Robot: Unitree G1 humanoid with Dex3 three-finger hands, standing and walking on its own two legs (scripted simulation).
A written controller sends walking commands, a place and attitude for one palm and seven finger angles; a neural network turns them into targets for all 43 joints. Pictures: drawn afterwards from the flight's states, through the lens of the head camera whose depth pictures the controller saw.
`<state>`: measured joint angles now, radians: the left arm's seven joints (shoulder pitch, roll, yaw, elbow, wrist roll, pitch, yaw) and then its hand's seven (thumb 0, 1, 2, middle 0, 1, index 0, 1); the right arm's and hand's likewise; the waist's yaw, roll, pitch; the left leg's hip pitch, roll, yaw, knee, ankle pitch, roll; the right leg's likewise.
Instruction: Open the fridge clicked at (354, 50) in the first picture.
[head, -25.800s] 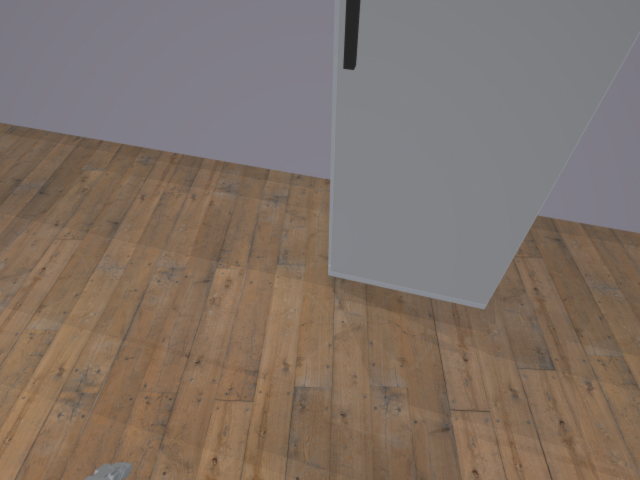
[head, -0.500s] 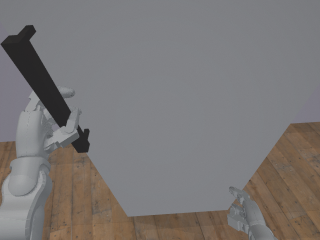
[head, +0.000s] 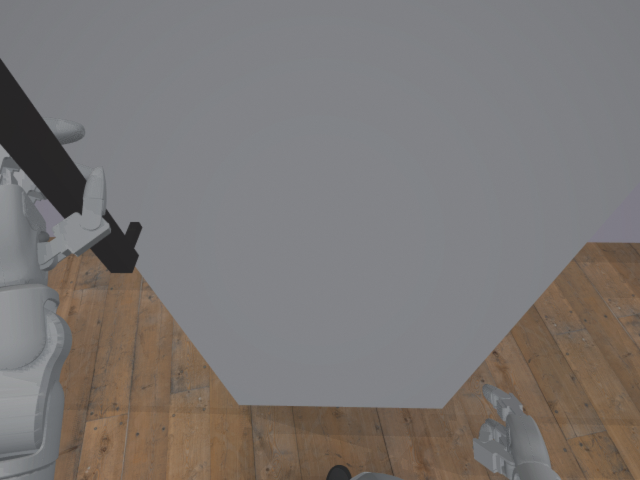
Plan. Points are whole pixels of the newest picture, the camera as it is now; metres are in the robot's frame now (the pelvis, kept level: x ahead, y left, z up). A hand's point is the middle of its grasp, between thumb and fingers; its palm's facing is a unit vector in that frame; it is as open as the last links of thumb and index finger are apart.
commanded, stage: walk backward, drawing the door open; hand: left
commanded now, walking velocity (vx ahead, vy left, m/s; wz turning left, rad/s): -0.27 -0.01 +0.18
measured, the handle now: (65, 156) +0.35 +0.21 +0.25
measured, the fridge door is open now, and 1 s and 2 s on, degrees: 1 15 49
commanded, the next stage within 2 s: none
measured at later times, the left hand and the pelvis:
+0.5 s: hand (87, 229) +0.30 +0.19 +0.22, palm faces +0.30 -0.92 -0.25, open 6.7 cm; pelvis -0.05 +0.01 -0.01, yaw +5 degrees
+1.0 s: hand (45, 381) +0.17 +0.18 +0.22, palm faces +0.22 -0.93 -0.28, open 7.8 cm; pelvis -0.13 +0.03 -0.01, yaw +4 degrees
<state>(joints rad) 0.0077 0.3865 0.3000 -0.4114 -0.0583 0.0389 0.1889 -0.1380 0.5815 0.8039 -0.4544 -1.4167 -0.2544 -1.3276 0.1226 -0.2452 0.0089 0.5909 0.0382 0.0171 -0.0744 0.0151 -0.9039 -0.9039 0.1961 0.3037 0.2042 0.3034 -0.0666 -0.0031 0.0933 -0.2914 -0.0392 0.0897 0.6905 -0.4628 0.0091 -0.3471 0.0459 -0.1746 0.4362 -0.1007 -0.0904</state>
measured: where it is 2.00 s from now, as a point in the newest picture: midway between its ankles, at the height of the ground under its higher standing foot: outside the picture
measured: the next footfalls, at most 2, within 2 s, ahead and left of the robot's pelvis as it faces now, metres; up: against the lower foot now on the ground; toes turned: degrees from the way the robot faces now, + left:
left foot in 0.04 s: -0.03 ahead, +0.15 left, +0.00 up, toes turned +5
right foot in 0.24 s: +0.03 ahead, -0.13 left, +0.00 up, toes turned +2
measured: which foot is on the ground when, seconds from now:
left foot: up 0.00-0.02, down 0.04-1.00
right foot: down 0.00-0.04, up 0.06-0.22, down 0.24-0.94, up 0.96-1.00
